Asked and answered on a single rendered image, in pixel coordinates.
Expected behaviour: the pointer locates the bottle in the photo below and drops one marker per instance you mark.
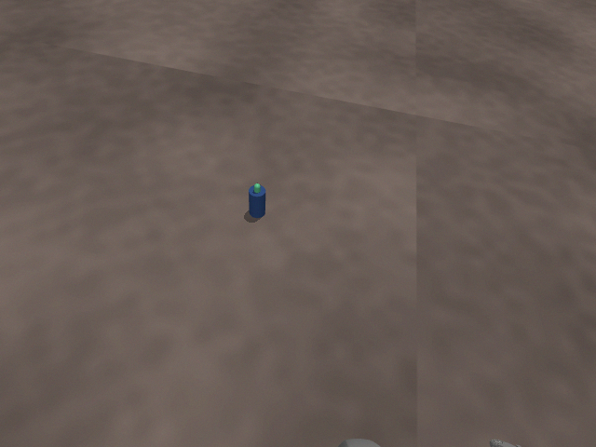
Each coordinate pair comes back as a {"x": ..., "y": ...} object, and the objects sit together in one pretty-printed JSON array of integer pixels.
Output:
[{"x": 257, "y": 201}]

